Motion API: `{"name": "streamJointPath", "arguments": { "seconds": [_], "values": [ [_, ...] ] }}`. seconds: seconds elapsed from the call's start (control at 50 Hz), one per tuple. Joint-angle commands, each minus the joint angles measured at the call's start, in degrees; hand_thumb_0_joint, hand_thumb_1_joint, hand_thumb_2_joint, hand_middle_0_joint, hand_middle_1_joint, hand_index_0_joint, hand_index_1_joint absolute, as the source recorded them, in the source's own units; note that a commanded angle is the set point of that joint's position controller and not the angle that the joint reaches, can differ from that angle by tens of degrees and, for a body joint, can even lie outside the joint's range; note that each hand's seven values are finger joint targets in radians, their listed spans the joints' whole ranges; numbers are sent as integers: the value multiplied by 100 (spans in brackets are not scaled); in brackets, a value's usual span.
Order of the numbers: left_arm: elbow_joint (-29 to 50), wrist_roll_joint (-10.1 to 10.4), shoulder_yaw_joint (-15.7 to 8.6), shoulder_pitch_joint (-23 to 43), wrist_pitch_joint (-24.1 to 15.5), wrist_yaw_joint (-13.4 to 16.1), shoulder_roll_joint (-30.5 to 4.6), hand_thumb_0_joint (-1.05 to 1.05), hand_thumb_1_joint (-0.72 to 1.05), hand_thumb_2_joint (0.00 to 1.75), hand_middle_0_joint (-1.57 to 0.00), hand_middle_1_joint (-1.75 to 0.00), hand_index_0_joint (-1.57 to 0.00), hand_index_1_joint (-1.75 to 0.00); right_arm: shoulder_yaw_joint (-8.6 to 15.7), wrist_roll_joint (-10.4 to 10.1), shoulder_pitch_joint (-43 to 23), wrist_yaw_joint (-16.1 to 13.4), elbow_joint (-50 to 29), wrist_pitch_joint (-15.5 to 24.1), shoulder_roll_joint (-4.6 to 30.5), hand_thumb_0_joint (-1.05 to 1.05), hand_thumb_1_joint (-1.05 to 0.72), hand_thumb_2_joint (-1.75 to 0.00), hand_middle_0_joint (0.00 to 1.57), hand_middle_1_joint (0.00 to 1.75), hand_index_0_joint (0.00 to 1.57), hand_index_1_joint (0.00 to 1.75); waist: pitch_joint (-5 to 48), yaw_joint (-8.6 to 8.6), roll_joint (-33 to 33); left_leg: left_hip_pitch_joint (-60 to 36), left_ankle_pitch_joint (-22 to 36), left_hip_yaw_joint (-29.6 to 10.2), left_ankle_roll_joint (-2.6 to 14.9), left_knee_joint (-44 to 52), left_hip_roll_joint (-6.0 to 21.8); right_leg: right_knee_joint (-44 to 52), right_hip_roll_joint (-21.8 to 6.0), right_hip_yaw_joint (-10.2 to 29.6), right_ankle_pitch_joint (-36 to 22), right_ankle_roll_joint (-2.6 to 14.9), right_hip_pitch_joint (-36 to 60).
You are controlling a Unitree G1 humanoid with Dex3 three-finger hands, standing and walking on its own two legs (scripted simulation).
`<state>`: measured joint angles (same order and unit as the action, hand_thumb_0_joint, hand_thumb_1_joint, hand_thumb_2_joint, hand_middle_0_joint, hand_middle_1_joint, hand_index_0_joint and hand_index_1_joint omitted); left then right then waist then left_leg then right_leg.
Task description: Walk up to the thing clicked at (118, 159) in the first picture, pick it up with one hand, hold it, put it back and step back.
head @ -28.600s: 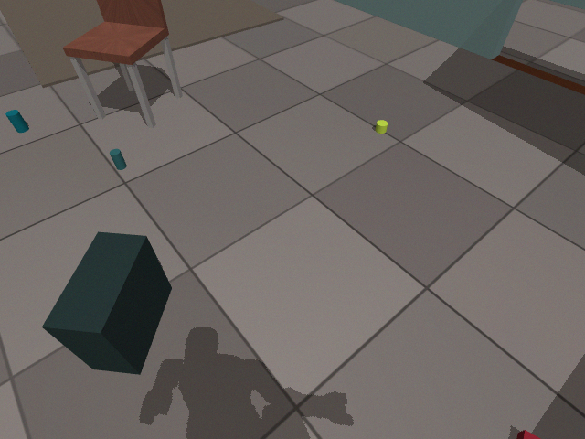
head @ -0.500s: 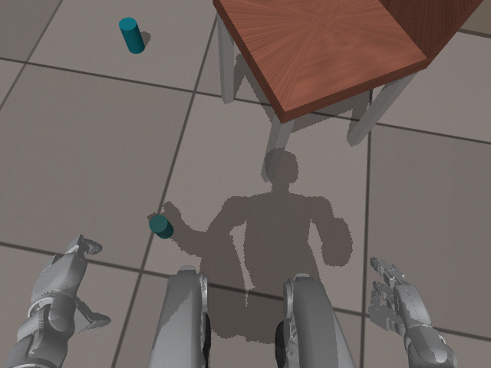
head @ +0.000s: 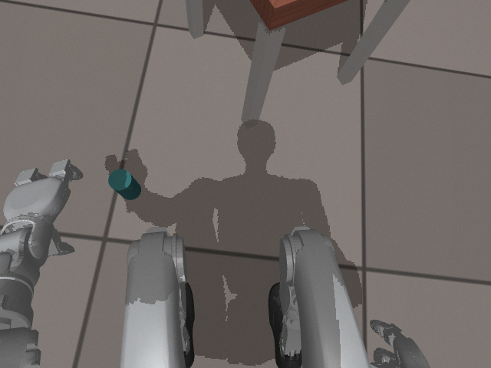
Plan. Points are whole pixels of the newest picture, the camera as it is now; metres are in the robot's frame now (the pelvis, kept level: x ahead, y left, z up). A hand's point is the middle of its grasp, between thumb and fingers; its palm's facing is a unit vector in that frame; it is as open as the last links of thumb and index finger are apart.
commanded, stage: rise first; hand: left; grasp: from above
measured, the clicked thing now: (125, 185) +0.47 +0.29 -0.35
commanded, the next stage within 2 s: approach in 1.18 s
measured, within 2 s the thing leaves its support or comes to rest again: neither
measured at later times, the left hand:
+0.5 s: hand (78, 206) +0.38 +0.33 -0.20, palm faces -0.47 -0.07 -0.88, open 14.2 cm
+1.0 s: hand (90, 200) +0.40 +0.32 -0.23, palm faces -0.46 -0.08 -0.88, open 14.0 cm
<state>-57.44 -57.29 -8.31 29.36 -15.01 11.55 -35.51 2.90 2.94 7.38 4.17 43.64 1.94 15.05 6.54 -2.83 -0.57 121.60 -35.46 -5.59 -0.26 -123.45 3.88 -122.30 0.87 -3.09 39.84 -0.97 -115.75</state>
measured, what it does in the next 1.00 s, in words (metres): lowers itself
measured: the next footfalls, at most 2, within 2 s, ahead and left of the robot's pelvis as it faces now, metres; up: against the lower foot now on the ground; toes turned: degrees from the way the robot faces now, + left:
none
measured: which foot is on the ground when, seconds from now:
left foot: down 0.00-1.00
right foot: down 0.00-1.00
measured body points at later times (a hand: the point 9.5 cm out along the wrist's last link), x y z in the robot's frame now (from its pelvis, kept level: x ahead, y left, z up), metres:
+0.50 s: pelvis +0.00 +0.00 -0.05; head +0.21 +0.05 +0.34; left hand +0.40 +0.33 -0.15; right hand +0.11 -0.28 -0.18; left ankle +0.10 +0.13 -0.37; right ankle +0.09 -0.13 -0.37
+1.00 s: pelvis +0.01 +0.00 -0.07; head +0.23 +0.05 +0.32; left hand +0.42 +0.32 -0.18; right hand +0.10 -0.28 -0.20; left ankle +0.10 +0.13 -0.37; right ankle +0.09 -0.13 -0.37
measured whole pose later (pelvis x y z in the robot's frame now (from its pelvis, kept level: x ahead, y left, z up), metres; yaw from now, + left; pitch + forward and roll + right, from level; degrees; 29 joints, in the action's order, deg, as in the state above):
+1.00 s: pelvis +0.01 +0.00 -0.07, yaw -2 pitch +33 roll -6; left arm -76.1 -72.1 -9.1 42.9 -17.4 23.9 -40.0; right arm 0.7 8.7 4.2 6.8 45.6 1.9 14.6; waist 3.6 -6.6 1.6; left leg 132.4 -37.0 -8.1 -0.9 -136.2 3.8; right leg -134.5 2.0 -4.2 41.2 -1.1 -126.2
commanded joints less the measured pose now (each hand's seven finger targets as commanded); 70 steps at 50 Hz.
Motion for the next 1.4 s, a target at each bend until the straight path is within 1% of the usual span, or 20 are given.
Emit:
{"name": "streamJointPath", "arguments": {
  "seconds": [0.0, 0.08, 0.1, 0.16, 0.18, 0.2, 0.22, 0.36, 0.42, 0.44, 0.5, 0.64, 0.9, 0.92, 1.02, 1.04, 1.1, 1.2, 1.26, 1.38],
  "values": [
    [780, -218, -387, 1693, -182, 458, -1848, 0, -56, 104, -6, -99, -5, -100, 377, 47, 513, -24, -481, 116, 1234, 0, -89, -90, 20, 30, 20, 30, 3493, 46, -843, -2841, 145, 250, 141, 1227, -244, 1374, 153, -326, -468, 327, 1053],
    [-245, -521, -378, 1421, -125, 617, -1856, 0, -55, 103, -6, -98, -6, -99, 320, 133, 702, 20, -217, 40, 1201, 0, -90, -90, 20, 30, 20, 30, 3327, 49, -638, -2572, 135, 286, 165, 1023, -251, 1262, 188, -358, -429, 330, 897],
    [140, -551, -346, 1813, -171, 650, -1856, 0, -54, 102, -6, -98, -6, -98, 347, 164, 710, 37, -279, 48, 1220, 0, -90, -90, 20, 30, 20, 30, 3422, -3, -845, -2654, 245, 285, 149, 1007, -254, 1184, 161, -371, -558, 327, 930],
    [-412, -774, -349, 1761, -116, 733, -1945, 0, -55, 102, -6, -98, -6, -98, 338, 211, 731, 60, -160, 25, 1252, 0, -90, -90, 20, 30, 20, 30, 3331, -13, -876, -2568, 60, 271, 143, 932, -243, 1080, 189, -414, -404, 343, 731],
    [-21, -786, -250, 2189, -182, 769, -1920, 0, -55, 102, -6, -98, -6, -98, 324, 220, 595, 77, -321, 40, 1235, 0, -90, -90, 20, 30, 20, 30, 3379, -42, -909, -2476, 91, 303, 154, 865, -256, 1070, 184, -404, -443, 334, 737],
    [-593, -860, -365, 1846, -128, 798, -2021, 0, -54, 101, -7, -97, -7, -98, 318, 244, 681, 79, -156, 19, 1236, 0, -90, -90, 20, 30, 20, 30, 3233, -62, -755, -2356, 14, 319, 170, 812, -263, 1081, 199, -397, -351, 327, 749],
    [-170, -851, -235, 2201, -178, 819, -1902, 0, -54, 100, -7, -98, -7, -98, 296, 263, 596, 95, -277, 36, 1190, 0, -90, -90, 20, 30, 20, 30, 3295, -58, -813, -2318, 83, 342, 167, 796, -273, 1064, 185, -396, -413, 325, 779],
    [-728, -1149, -227, 2313, -216, 1019, -2011, 0, -54, 100, -7, -98, -7, -98, 291, 365, 631, 127, -33, 47, 1242, 0, -90, -90, 20, 30, 20, 30, 3275, -105, -997, -2322, 75, 291, 139, 551, -241, 777, 200, -456, -437, 337, 409],
    [-453, -1237, -142, 2746, -285, 1114, -1977, 0, -54, 99, -7, -99, -7, -99, 281, 402, 540, 141, -135, 65, 1225, 0, -90, -90, 20, 30, 20, 30, 3376, -175, -1060, -2282, 223, 312, 144, 419, -239, 713, 204, -460, -599, 326, 393],
    [-868, -1287, -233, 2450, -254, 1151, -2011, 0, -54, 101, -7, -98, -7, -98, 293, 425, 665, 137, 0, 49, 1251, 0, -90, -90, 20, 30, 20, 30, 3340, -214, -905, -2227, 191, 306, 162, 373, -243, 711, 216, -473, -572, 315, 395],
    [-760, -1314, -246, 2530, -286, 1249, -2024, 0, -53, 99, -9, -98, -9, -98, 272, 450, 574, 156, -52, 74, 1208, 0, -90, -90, 20, 30, 20, 30, 3395, -127, -866, -2184, 365, 354, 164, 292, -251, 661, 225, -456, -713, 306, 490],
    [-821, -1323, -352, 2686, -195, 1391, -2114, 0, -52, 97, -9, -99, -9, -98, 286, 514, 626, 163, 10, 89, 1208, 0, -90, -90, 20, 30, 20, 30, 3634, -154, -985, -2220, 522, 352, 168, 109, -224, 539, 240, -458, -889, 293, 508],
    [-1139, -1368, -316, 2690, -213, 1418, -2093, 0, -52, 98, -8, -100, -9, -99, 187, 551, 633, 202, 26, 78, 1210, 0, -90, -90, 20, 30, 20, 30, 3429, -295, -906, -1863, 471, 339, 187, -25, -245, 415, 257, -491, -900, 287, 490],
    [-1132, -1346, -297, 2666, -207, 1423, -2090, 0, -52, 98, -9, -99, -9, -99, 188, 530, 610, 202, 42, 74, 1173, 0, -90, -90, 20, 30, 20, 30, 3412, -217, -842, -1884, 479, 343, 195, -36, -237, 438, 258, -467, -905, 286, 491],
    [-1166, -1358, -308, 2680, -254, 1458, -2069, 0, -51, 97, -8, -101, -9, -100, 165, 581, 666, 220, 70, 80, 1218, 0, -90, -90, 20, 30, 20, 30, 3470, -301, -910, -1906, 617, 319, 181, -111, -231, 346, 271, -497, -1056, 275, 536],
    [-1140, -1345, -352, 2684, -264, 1474, -2145, 0, -52, 97, -9, -99, -10, -99, 175, 569, 612, 218, 91, 74, 1205, 0, -90, -90, 20, 30, 20, 30, 3482, -214, -1020, -1916, 570, 338, 168, -91, -236, 324, 260, -483, -985, 292, 477],
    [-1264, -1377, -298, 2726, -270, 1501, -2047, 0, -53, 98, -7, -102, -8, -101, 173, 601, 614, 227, 87, 76, 1245, 0, -90, -90, 20, 30, 20, 30, 3373, -322, -1014, -1915, 470, 281, 152, -91, -222, 243, 263, -558, -880, 306, 329],
    [-1196, -1414, -343, 2791, -274, 1579, -2164, 0, -52, 98, -7, -103, -8, -101, 138, 619, 599, 224, 90, 85, 1216, 0, -90, -90, 20, 30, 20, 30, 3504, -257, -1097, -1931, 552, 319, 156, -165, -229, 265, 281, -513, -982, 293, 429],
    [-1305, -1404, -274, 2881, -256, 1610, -2042, 0, -60, 105, -8, -98, -6, -101, 119, 640, 554, 231, 96, 84, 1243, 0, -91, -90, 20, 30, 20, 30, 3314, -365, -1087, -1773, 453, 302, 159, -159, -242, 227, 271, -539, -894, 293, 279],
    [-1484, -1439, 125, 3575, -233, 1685, -1807, 0, -54, 98, -6, -104, -7, -103, 26, 699, 688, 218, 192, 169, 1274, 0, -90, -90, 20, 30, 20, 30, 3247, -694, -1056, -1697, 375, 253, 170, -324, -210, 272, 290, -537, -903, 258, 239]
  ]
}}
